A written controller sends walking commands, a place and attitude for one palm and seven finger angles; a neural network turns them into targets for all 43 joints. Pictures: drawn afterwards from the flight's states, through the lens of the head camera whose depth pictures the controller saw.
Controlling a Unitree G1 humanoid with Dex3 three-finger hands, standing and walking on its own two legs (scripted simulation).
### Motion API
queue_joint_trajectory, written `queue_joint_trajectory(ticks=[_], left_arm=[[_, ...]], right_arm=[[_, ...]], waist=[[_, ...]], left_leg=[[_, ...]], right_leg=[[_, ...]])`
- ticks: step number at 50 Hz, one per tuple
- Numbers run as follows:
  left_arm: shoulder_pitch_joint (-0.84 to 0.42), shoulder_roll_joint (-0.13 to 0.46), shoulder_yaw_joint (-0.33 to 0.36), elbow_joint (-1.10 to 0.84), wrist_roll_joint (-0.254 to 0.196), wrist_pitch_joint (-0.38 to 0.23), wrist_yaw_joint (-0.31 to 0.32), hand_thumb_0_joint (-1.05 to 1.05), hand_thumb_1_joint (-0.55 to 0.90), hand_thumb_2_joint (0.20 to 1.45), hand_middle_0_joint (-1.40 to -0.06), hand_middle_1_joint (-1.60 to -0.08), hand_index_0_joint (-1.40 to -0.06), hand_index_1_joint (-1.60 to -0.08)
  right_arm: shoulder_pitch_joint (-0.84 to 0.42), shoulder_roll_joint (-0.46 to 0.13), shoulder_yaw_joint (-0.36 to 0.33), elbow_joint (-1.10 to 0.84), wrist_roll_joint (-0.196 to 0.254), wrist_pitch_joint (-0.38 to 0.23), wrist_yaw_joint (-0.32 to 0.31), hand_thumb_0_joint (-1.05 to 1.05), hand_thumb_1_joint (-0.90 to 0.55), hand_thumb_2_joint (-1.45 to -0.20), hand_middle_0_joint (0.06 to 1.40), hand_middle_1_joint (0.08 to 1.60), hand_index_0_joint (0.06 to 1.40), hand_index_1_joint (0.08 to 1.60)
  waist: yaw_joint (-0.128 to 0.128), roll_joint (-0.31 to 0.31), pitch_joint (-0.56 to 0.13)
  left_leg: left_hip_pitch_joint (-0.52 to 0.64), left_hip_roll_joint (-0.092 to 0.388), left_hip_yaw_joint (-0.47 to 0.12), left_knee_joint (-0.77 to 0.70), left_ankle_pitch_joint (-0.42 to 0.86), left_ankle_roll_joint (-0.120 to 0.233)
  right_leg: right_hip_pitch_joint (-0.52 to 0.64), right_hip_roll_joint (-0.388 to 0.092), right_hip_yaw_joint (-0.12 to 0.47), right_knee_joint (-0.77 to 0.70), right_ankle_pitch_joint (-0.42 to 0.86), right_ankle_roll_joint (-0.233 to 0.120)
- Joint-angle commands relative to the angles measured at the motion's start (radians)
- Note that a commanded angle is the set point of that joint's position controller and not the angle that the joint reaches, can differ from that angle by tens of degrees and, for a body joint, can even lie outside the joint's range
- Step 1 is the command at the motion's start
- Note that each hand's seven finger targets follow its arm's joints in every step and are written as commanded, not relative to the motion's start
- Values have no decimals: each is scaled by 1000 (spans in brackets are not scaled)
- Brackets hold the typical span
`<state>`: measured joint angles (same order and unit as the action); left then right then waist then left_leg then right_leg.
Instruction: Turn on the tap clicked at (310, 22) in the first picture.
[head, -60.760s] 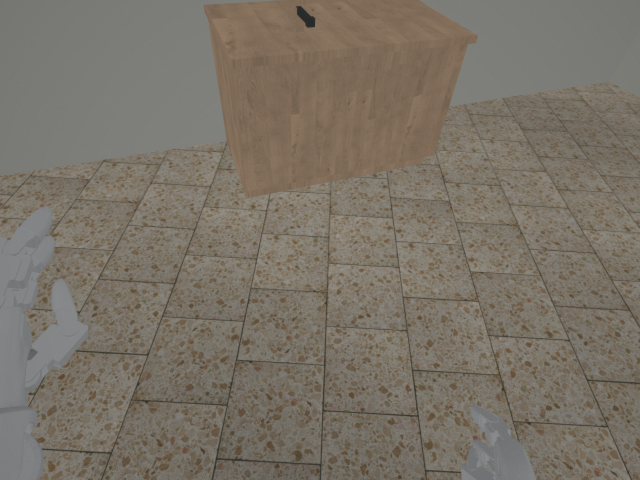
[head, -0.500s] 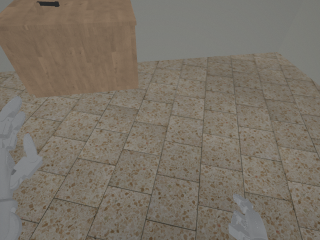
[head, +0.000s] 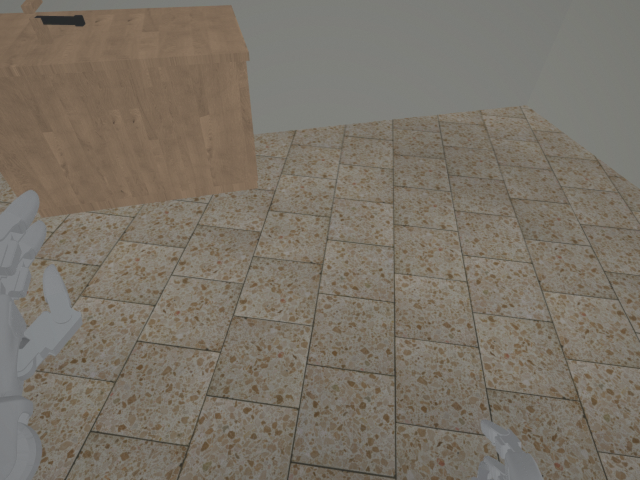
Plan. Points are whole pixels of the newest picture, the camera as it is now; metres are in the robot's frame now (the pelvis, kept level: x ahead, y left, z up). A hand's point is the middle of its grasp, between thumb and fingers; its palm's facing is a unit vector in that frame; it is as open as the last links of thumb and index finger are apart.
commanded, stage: shuffle to correct the standing spot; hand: left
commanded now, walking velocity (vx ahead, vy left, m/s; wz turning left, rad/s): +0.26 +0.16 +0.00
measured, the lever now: (79, 20) +1.49 +0.95 +0.02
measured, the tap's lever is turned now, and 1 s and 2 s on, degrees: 79 79 79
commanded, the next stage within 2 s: none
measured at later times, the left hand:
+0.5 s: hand (122, 228) +0.32 +0.24 +0.19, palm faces +0.35 -0.84 -0.41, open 7.5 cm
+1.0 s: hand (93, 150) +0.44 +0.33 +0.20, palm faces +0.37 -0.81 -0.45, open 7.4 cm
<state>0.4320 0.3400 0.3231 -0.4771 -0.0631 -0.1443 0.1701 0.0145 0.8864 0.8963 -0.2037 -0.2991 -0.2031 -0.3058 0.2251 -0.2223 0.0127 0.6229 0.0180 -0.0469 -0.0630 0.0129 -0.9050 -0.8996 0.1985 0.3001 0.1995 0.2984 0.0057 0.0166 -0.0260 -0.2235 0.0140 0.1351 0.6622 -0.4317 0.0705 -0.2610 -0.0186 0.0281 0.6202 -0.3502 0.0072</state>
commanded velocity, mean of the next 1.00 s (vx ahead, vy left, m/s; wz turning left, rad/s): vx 0.25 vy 0.17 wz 0.00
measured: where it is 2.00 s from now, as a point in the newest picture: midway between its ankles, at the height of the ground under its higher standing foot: (239, 442)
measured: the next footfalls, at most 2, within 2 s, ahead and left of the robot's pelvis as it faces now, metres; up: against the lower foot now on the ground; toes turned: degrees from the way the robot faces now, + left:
right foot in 0.24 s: +0.17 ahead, -0.10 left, +0.00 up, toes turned -8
left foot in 0.60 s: +0.20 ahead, +0.20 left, +0.00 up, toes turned +2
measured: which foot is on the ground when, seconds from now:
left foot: down 0.00-0.24, up 0.26-0.58, down 0.60-0.78, up 0.80-1.00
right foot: down 0.00-0.04, up 0.06-0.22, down 0.24-0.60, up 0.62-0.74, down 0.76-1.00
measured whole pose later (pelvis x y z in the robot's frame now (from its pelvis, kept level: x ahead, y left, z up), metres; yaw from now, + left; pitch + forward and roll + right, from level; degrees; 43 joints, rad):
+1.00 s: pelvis +0.22 +0.09 +0.01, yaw -2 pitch -1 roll +1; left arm 0.51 0.40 0.39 -0.56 -0.07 -0.20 0.14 0.01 0.88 0.90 -0.21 -0.30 -0.21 -0.31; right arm 0.20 -0.22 0.00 0.64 0.02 -0.03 -0.01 0.01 -0.91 -0.90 0.20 0.30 0.20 0.30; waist 0.02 0.00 0.08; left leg -0.47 0.07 0.05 0.78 -0.23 0.01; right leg -0.20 -0.09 -0.10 0.56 -0.33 0.01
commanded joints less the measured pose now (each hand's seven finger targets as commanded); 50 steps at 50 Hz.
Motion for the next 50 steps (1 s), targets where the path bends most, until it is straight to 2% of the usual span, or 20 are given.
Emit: queue_joint_trajectory(ticks=[1, 3, 6, 10, 11, 12, 13, 14, 18, 26, 28, 30, 32, 34, 37, 38, 39, 42, 44, 50], left_arm=[[-107, 186, 106, -278, 5, -72, 8, 0, 900, 900, -200, -300, -200, -300], [-79, 194, 106, -295, 19, -82, 9, 0, 900, 900, -200, -300, -200, -300], [-49, 201, 122, -261, 16, -76, 7, 0, 900, 900, -200, -300, -200, -300], [30, 220, 165, -158, 2, -55, 0, 0, 900, 900, -200, -300, -200, -300], [23, 230, 164, -158, 7, -52, -2, 0, 900, 900, -200, -300, -200, -300], [57, 203, 164, -119, -11, -58, -14, 0, 900, 900, -200, -300, -200, -300], [26, 249, 216, -155, -17, -72, -14, 0, 900, 900, -200, -300, -200, -300], [39, 254, 221, -162, -6, -79, -23, 0, 900, 900, -200, -300, -200, -300], [-56, 243, 158, -270, -2, -100, -55, 0, 900, 900, -200, -300, -200, -300], [-58, 215, 147, -226, -4, -70, -9, 0, 900, 900, -200, -300, -200, -300], [-44, 188, 140, -214, -8, -74, -9, 0, 900, 900, -200, -300, -200, -300], [-19, 175, 144, -234, 5, -77, 0, 0, 900, 900, -200, -300, -200, -300], [36, 180, 154, -153, 7, -70, -8, 0, 900, 900, -200, -300, -200, -300], [-4, 194, 148, -212, 17, -65, -8, 0, 900, 900, -200, -300, -200, -300], [-7, 210, 131, -272, 11, -64, -7, 0, 900, 900, -200, -300, -200, -300], [8, 245, 140, -271, 24, -57, -4, 0, 900, 900, -200, -300, -200, -300], [-14, 258, 159, -274, 6, -52, -6, 0, 900, 900, -200, -300, -200, -300], [-1, 291, 213, -304, -3, -70, -17, 0, 900, 900, -200, -300, -200, -300], [32, 255, 207, -270, -5, -100, -12, 0, 900, 900, -200, -300, -200, -300], [-56, 190, 147, -209, -7, -88, -17, 0, 900, 900, -200, -300, -200, -300]], right_arm=[[-115, -116, -50, -179, 11, -51, -1, 0, -900, -900, 200, 300, 200, 300], [-94, -95, -49, -163, -5, -66, 6, 0, -900, -900, 200, 300, 200, 300], [-101, -107, -57, -160, -9, -73, 19, 0, -900, -900, 200, 300, 200, 300], [-154, -112, -47, -166, -7, -52, 17, 0, -900, -900, 200, 300, 200, 300], [-143, -95, -55, -168, -1, -47, 21, 0, -900, -900, 200, 300, 200, 300], [-148, -112, -67, -194, 1, -43, 31, 0, -900, -900, 200, 300, 200, 300], [-146, -130, -71, -197, -7, -36, 40, 0, -900, -900, 200, 300, 200, 300], [-109, -110, -67, -162, -6, -37, 44, 0, -900, -900, 200, 300, 200, 300], [-134, -111, -50, -153, 14, 0, 56, 0, -900, -900, 200, 300, 200, 300], [-126, -73, -49, -149, -6, -66, 4, 0, -900, -900, 200, 300, 200, 300], [-106, -92, -57, -159, 2, -65, -1, 0, -900, -900, 200, 300, 200, 300], [-100, -120, -67, -176, 15, -60, 5, 0, -900, -900, 200, 300, 200, 300], [-84, -105, -81, -154, 20, -73, 12, 0, -900, -900, 200, 300, 200, 300], [-119, -90, -63, -156, 18, -74, 25, 0, -900, -900, 200, 300, 200, 300], [-151, -88, -45, -171, 16, -78, 32, 0, -900, -900, 200, 300, 200, 300], [-151, -65, -41, -173, 9, -70, 36, 0, -900, -900, 200, 300, 200, 300], [-157, -74, -44, -183, 10, -69, 43, 0, -900, -900, 200, 300, 200, 300], [-124, -111, -55, -149, 14, -60, 57, 0, -900, -900, 200, 300, 200, 300], [-132, -98, -46, -144, 15, -35, 58, 0, -900, -900, 200, 300, 200, 300], [-126, -74, -57, -147, -4, -53, 38, 0, -900, -900, 200, 300, 200, 300]], waist=[[-32, 221, -74], [-50, 265, -32], [-35, 126, 13], [48, 29, -85], [37, -170, -131], [18, -255, -138], [15, -116, -88], [-4, -17, -30], [-22, -124, 5], [12, -106, -57], [-4, -10, -63], [-19, 220, -76], [-22, 183, -30], [-9, 226, -23], [36, 110, -68], [35, -192, -94], [22, -330, -94], [3, -104, -54], [1, -151, -30], [4, -119, -53]], left_leg=[[255, 193, -295, -249, 396, 43], [436, 253, -382, -282, 628, 73], [381, 247, -301, -279, 647, 76], [-108, 134, -64, 107, 569, 39], [-302, 38, 8, 442, 383, 12], [-498, -65, -73, 690, 17, -23], [-504, -10, -209, 769, 24, -45], [-464, 46, -239, 730, 51, -53], [-349, 112, -197, 546, 160, -73], [57, -17, 25, -125, 150, -37], [134, 49, -99, -220, 105, 8], [280, 255, -425, -304, 289, 133], [271, 282, -453, -304, 457, 176], [184, 232, -313, -252, 486, 143], [-106, 97, -102, 18, 362, 34], [-340, 4, -20, 333, 227, -8], [-526, -45, -78, 543, -24, -50], [-515, 84, -227, 580, 58, -77], [-484, 116, -219, 441, 91, -74], [56, -3, 20, -95, 296, -44]], right_leg=[[-236, 17, -72, 230, 113, -66], [-488, 21, -110, 363, -154, -46], [-492, -15, -138, 293, -130, -45], [275, 2, -158, -137, 176, -89], [423, -177, 135, -178, 129, -175], [418, -379, 578, -307, 147, -238], [261, -442, 663, -394, -46, -233], [104, -400, 563, -384, -175, -249], [-136, -312, 198, -436, -100, -194], [-30, -202, 30, -288, -50, -125], [-50, -147, -14, -98, -16, -73], [-279, -2, -136, 240, -77, -8], [-423, -13, -84, 440, -226, -12], [-356, -50, -97, 295, -194, -20], [127, -32, -107, -178, 136, -42], [312, -229, 229, -265, 182, -119], [377, -406, 532, -340, 308, -189], [256, -392, 342, -279, 427, -219], [224, -353, 180, -256, 578, -199], [20, -213, -48, -138, 334, -95]])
